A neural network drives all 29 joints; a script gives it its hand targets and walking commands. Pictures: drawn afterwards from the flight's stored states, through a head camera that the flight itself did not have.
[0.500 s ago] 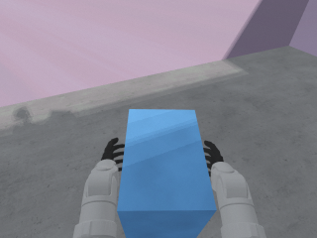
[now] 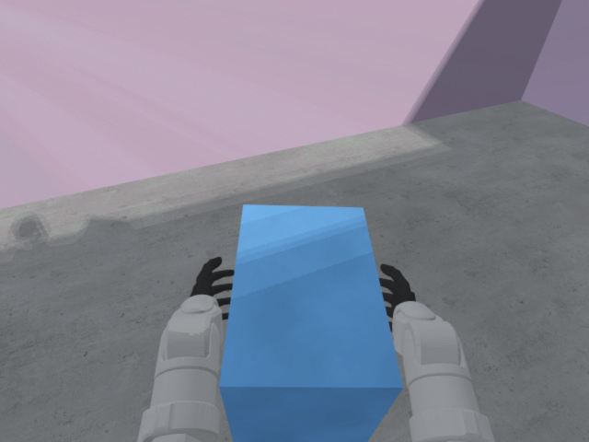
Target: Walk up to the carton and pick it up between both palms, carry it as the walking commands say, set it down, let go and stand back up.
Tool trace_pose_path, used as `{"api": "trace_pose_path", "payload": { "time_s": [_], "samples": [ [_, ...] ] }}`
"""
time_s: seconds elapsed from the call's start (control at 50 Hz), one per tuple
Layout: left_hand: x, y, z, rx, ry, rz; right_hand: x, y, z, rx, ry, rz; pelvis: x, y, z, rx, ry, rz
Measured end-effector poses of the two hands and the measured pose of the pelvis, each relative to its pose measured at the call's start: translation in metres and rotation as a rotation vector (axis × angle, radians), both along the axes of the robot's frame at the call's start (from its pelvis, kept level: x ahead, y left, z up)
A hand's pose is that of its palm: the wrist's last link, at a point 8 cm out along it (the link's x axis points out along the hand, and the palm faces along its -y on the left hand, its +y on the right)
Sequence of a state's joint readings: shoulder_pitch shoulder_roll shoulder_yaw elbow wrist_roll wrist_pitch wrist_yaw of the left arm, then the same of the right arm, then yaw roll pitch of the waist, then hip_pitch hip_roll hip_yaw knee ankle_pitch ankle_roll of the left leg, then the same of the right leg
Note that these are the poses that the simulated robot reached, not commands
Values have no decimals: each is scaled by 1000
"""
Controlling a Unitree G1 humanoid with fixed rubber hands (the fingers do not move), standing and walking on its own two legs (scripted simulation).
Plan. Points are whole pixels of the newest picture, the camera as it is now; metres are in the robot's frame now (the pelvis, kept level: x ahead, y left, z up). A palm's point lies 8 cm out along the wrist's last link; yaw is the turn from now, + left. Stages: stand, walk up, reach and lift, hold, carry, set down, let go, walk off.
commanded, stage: hold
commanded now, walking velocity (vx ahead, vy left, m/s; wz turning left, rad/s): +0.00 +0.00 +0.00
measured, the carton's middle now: (300, 329) +0.31 +0.01 +0.00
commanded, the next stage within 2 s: carry in 0.58 s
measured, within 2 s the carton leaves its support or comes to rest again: neither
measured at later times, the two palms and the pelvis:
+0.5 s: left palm (206, 304) +0.30 +0.14 +0.06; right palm (400, 308) +0.30 -0.14 +0.05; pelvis +0.01 -0.01 +0.00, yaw +0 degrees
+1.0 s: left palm (142, 288) +0.31 +0.22 +0.09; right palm (336, 267) +0.36 -0.05 +0.08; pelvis -0.01 +0.01 -0.02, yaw +12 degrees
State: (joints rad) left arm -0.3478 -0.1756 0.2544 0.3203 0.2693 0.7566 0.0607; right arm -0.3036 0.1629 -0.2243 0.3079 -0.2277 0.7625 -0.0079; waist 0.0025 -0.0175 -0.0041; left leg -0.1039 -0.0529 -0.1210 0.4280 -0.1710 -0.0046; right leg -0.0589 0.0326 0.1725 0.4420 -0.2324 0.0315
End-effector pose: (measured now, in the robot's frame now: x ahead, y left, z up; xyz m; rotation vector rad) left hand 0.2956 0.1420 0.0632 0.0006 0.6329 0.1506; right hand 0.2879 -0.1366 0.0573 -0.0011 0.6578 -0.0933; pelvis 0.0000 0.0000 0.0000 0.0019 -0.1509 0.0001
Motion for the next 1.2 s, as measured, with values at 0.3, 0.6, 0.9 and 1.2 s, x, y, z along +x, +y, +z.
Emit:
{"api": "trace_pose_path", "payload": {
  "time_s": [0.3, 0.6, 0.9, 1.2],
  "samples": [
    [7, -4, -1, -12, 0, 4, 4, -4, -3, 33, 2, -30, -5, -1, -3, 3, 6, -10],
    [9, 0, -7, 20, 15, 20, 17, 0, -7, -18, 16, 42, 17, -10, 2, 1, 40, 9],
    [9, 38, 12, -23, -35, 162, 47, 42, 12, 42, -24, 96, -2, 0, -21, -20, 189, 187],
    [-4, 109, 38, -46, 55, 356, 83, 122, 35, 34, 76, 275, -21, -16, -10, -82, 242, 301]
  ]
}}
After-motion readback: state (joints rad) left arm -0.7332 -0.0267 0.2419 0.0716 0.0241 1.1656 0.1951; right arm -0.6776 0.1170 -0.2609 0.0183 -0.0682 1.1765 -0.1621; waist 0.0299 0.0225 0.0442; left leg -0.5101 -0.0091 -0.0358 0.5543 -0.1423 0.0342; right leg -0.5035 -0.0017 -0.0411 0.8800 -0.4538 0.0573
